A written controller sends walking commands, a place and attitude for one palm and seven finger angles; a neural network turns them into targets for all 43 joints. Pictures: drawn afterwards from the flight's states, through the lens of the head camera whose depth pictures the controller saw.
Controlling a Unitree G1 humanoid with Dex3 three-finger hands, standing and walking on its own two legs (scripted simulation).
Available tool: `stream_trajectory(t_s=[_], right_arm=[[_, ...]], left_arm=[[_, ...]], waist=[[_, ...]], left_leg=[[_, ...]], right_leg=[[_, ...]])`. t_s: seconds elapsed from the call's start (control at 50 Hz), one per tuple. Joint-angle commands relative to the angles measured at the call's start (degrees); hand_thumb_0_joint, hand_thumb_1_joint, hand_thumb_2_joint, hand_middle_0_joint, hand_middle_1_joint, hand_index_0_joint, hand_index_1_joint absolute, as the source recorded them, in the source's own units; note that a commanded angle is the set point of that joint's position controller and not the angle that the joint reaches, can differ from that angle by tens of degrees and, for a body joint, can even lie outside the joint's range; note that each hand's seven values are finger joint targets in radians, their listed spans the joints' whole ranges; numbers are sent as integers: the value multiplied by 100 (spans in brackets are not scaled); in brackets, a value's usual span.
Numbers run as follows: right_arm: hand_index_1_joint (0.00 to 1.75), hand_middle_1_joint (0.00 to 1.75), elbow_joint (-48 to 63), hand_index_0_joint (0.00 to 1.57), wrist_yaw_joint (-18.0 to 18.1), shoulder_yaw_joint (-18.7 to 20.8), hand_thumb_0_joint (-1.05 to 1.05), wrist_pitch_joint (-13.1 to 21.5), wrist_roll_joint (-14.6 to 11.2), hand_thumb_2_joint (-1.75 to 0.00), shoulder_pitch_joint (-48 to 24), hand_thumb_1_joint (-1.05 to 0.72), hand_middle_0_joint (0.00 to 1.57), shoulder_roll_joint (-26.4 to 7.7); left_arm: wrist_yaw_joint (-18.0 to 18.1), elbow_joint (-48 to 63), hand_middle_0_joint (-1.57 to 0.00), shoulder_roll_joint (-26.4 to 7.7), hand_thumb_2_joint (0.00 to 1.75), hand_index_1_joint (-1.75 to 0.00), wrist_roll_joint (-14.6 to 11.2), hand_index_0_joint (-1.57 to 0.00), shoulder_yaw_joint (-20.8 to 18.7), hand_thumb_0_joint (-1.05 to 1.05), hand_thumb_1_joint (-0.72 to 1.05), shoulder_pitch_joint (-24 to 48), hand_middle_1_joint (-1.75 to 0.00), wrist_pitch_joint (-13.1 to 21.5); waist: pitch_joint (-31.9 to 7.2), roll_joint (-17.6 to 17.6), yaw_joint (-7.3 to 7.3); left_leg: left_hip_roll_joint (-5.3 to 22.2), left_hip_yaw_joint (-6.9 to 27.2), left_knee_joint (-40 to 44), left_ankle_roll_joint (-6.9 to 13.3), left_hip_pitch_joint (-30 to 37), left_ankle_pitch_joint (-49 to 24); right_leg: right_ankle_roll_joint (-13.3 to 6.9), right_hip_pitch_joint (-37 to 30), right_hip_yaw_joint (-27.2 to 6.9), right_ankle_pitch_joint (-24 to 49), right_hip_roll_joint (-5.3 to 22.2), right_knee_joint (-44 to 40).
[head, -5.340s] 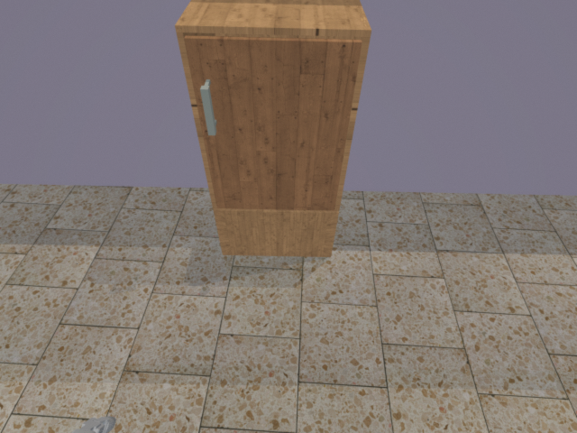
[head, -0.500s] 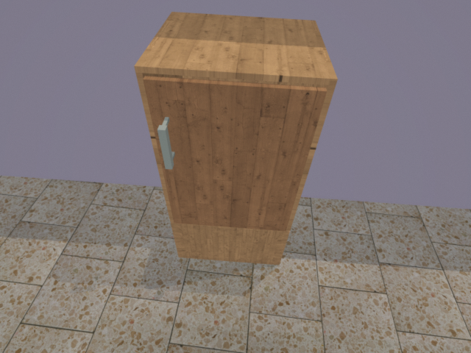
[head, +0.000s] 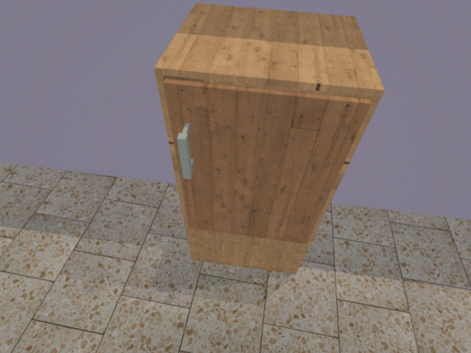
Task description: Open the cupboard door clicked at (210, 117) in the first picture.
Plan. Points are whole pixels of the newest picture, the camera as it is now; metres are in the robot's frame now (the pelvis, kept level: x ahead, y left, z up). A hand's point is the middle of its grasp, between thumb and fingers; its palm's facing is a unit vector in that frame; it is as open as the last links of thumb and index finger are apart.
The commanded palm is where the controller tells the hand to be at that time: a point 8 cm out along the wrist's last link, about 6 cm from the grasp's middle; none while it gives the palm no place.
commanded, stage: come to a stop and stand still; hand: left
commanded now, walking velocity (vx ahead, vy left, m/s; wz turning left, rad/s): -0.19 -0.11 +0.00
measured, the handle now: (187, 151) +0.56 +0.17 -0.02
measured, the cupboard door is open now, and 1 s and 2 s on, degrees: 0 0 0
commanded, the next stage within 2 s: look again from close up in 0.80 s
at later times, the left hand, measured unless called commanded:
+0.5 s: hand out of the picture +0.03 +0.16 -0.17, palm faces +0.01 -0.98 -0.21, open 7.2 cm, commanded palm none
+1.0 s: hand out of the picture -0.05 +0.14 -0.17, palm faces -0.01 -0.99 -0.15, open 7.3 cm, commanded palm none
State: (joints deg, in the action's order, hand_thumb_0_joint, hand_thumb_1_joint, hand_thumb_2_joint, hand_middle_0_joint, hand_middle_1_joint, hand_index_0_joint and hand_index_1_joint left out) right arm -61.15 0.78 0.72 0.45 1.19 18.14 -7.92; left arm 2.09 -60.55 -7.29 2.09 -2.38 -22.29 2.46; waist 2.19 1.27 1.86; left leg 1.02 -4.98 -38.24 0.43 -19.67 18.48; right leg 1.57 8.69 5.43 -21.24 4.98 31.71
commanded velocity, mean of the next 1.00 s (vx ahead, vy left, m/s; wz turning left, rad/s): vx -0.03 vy -0.02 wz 0.00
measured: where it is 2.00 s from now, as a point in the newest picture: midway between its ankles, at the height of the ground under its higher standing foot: outside the picture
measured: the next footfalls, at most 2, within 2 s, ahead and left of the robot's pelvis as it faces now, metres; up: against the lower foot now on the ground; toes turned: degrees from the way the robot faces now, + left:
right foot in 0.26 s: +0.03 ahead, -0.10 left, +0.00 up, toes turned -6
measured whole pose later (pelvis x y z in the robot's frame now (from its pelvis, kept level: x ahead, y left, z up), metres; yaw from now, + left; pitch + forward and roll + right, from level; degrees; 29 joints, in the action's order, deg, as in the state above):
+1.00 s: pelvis -0.03 -0.01 +0.00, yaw -2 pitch -1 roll -2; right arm -62.7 0.6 0.0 -0.8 1.2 19.7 -7.1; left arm 2.0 -63.2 -5.6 1.4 0.8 -20.5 1.3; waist 1.7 -2.3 -0.5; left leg 3.0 -1.5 -32.0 -0.3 -16.5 14.8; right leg -3.3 13.0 6.3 -12.5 -2.4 26.4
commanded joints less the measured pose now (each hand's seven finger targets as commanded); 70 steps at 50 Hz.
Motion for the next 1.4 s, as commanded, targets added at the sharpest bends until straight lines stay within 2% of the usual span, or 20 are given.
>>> stream_trajectory(t_s=[0.0, 0.04, 0.08, 0.16, 0.22, 0.26, 0.3, 0.38, 0.46, 0.5, 0.62, 0.82, 0.86, 0.88, 0.9, 0.92, 0.98, 1.08, 1.22, 1.38], right_arm=[[30, 30, 97, 20, 136, 123, 0, 246, -47, -90, 881, -90, 20, -827], [30, 30, 354, 20, 136, 219, 0, 141, -2, -90, 381, -90, 20, -1020], [30, 30, 296, 20, 192, 159, 0, 126, -2, -90, -40, -90, 20, -810], [30, 30, 426, 20, 230, 262, 0, 63, -14, -90, -215, -90, 20, -965], [30, 30, 548, 20, 204, 328, 0, -19, -44, -90, -414, -90, 20, -897], [30, 30, 640, 20, 130, 249, 0, -86, -84, -90, -420, -90, 20, -436], [30, 30, 618, 20, 79, 208, 0, -196, -45, -90, -572, -90, 20, -262], [30, 30, 413, 20, 49, 148, 0, -152, -31, -90, -309, -90, 20, -168], [30, 30, 222, 20, 102, 80, 0, 38, -23, -90, -242, -90, 20, -436], [30, 30, 147, 20, 105, 31, 0, 36, -20, -90, -368, -90, 20, -416], [30, 30, -50, 20, 82, -25, 0, 0, -12, -90, -60, -90, 20, -399], [30, 30, -268, 20, 86, -60, 0, -1, -10, -90, 436, -90, 20, -246], [30, 30, -283, 20, 95, -69, 0, 12, -18, -90, 489, -90, 20, -203], [30, 30, 67, 20, 23, -13, 0, 84, -33, -90, -336, -90, 20, -555], [30, 30, 243, 20, 2, -12, 0, -26, -48, -90, 155, -90, 20, -187], [30, 30, 148, 20, -8, 12, 0, -43, -16, -90, 359, -90, 20, -203], [30, 30, 149, 20, -28, -25, 0, 35, -9, -90, 789, -90, 20, -161], [30, 30, 279, 20, 43, -41, 0, 119, 7, -90, 473, -90, 20, -375], [30, 30, 261, 20, 65, -24, 0, 160, -4, -90, 351, -90, 20, -535], [30, 30, 95, 20, 75, -50, 0, 225, -28, -90, 265, -90, 20, -577]], left_arm=[[85, 169, -20, -337, 90, -30, -208, -20, 15, 0, 90, -390, -30, -198], [79, 251, -20, -317, 90, -30, -110, -20, 24, 0, 90, -368, -30, -253], [42, 110, -20, -276, 90, -30, -78, -20, 29, 0, 90, -179, -30, -349], [-31, 162, -20, -325, 90, -30, -101, -20, 0, 0, 90, -317, -30, -339], [-35, 286, -20, -426, 90, -30, -37, -20, -45, 0, 90, -369, -30, -314], [-17, 434, -20, -773, 90, -30, -10, -20, -47, 0, 90, -95, -30, -252], [3, 568, -20, -808, 90, -30, -38, -20, -22, 0, 90, 290, -30, -209], [-3, 604, -20, -764, 90, -30, -63, -20, -3, 0, 90, 528, -30, -163], [-21, 504, -20, -577, 90, -30, -132, -20, 53, 0, 90, 423, -30, -138], [-29, 363, -20, -645, 90, -30, -144, -20, 57, 0, 90, 443, -30, -171], [-61, 135, -20, -704, 90, -30, -151, -20, 103, 0, 90, 404, -30, -160], [-42, -43, -20, -557, 90, -30, -157, -20, 128, 0, 90, 152, -30, -131], [-34, -82, -20, -513, 90, -30, -152, -20, 133, 0, 90, 60, -30, -123], [193, -258, -20, -655, 90, -30, -55, -20, 201, 0, 90, -349, -30, 11], [140, 20, -20, -993, 90, -30, -94, -20, 152, 0, 90, -21, -30, 33], [95, 139, -20, -920, 90, -30, -91, -20, 119, 0, 90, 240, -30, 15], [72, 139, -20, -723, 90, -30, -108, -20, 113, 0, 90, 331, -30, 64], [17, 54, -20, -445, 90, -30, -117, -20, 166, 0, 90, 81, -30, -61], [-8, 37, -20, -435, 90, -30, -110, -20, 179, 0, 90, 13, -30, -85], [-3, 65, -20, -607, 90, -30, -127, -20, 158, 0, 90, 185, -30, -40]], waist=[[-390, -1406, -274], [-11, -512, -204], [349, -1220, -168], [-426, -882, -134], [-518, -348, -51], [-356, 781, -175], [-73, 1091, -171], [-112, 578, -301], [-215, -251, -140], [-47, -666, -62], [195, -149, -110], [377, -10, -168], [378, -107, -155], [736, -435, 118], [170, -305, -350], [136, -398, -415], [-139, -84, -510], [529, -542, -201], [463, -108, -122], [25, -83, -150]], left_leg=[[1783, 1904, 1828, 744, 1403, -4291], [1903, 1793, 2045, 1099, 476, -2861], [1783, 1675, 2088, 1042, 329, -3342], [1598, 1070, 1473, 1003, 1069, -4307], [1144, 706, 1009, 598, 578, -2715], [291, 54, 520, 96, 134, -427], [114, 204, -165, -10, 123, 517], [119, 236, 160, -30, 339, 42], [649, 715, 1453, 127, 843, -1872], [636, 766, 1663, 116, 489, -1402], [425, 626, 1894, 31, 444, -355], [356, 557, 1884, 32, 491, -294], [369, 563, 1906, 42, 462, -306], [335, 319, 653, -163, 117, -249], [220, 458, 271, -96, 342, 192], [208, 389, 195, -41, 522, 166], [219, 466, 716, 19, 808, -378], [528, 1082, 1885, 218, -257, 320], [520, 1145, 2220, 270, -226, 497], [452, 874, 1868, 249, 422, -958]], right_leg=[[5, 1122, -142, -719, -164, 957], [-153, 829, -346, -1177, -173, 1342], [-110, 1098, -367, -880, -34, 1528], [-115, 851, -271, -217, -186, 634], [-181, 370, -488, 1357, -156, -399], [-526, 496, -1408, 2292, 759, -960], [-987, 1041, -1611, 1800, 1034, -1402], [-983, 857, -1236, 1828, 712, -1202], [-429, 495, -801, 2022, 142, -772], [-358, 237, -769, 1546, 113, -915], [-400, 309, -869, 287, 173, -1571], [-435, 607, -879, -114, 151, -1733], [-435, 572, -861, -8, 145, -1709], [-187, 798, -1333, 1745, 520, -1644], [-574, 933, -1678, 85, 916, -1928], [-771, 1283, -1562, -920, 821, -1975], [-727, 1269, -1014, -519, 441, -1445], [-488, 766, -663, -78, -55, -806], [-416, 439, -617, 438, -17, -747], [-394, 224, -682, 1126, 121, -818]])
